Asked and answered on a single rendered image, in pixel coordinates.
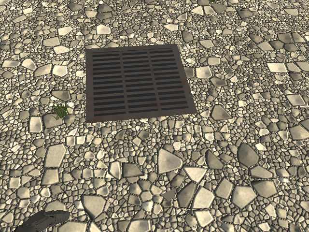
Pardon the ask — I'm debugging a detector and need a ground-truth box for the robot left hand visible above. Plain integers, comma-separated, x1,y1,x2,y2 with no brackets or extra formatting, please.
12,210,70,232

